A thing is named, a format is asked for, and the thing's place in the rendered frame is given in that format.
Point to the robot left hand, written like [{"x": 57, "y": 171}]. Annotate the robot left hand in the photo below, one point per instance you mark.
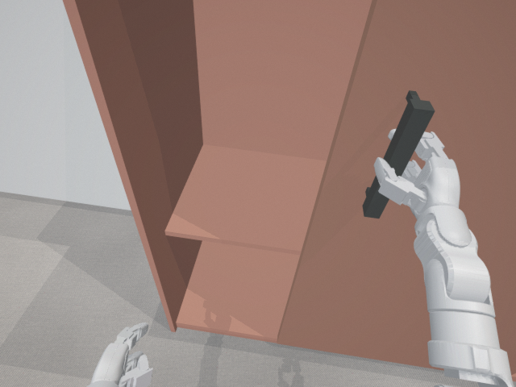
[{"x": 117, "y": 366}]

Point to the right robot forearm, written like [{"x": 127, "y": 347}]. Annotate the right robot forearm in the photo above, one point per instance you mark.
[{"x": 464, "y": 338}]

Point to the handle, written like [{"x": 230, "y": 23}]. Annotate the handle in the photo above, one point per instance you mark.
[{"x": 414, "y": 121}]

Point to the wardrobe door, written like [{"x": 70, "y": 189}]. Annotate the wardrobe door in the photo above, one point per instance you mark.
[{"x": 359, "y": 288}]

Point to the robot right hand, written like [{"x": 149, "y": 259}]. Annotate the robot right hand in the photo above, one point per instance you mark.
[{"x": 438, "y": 183}]

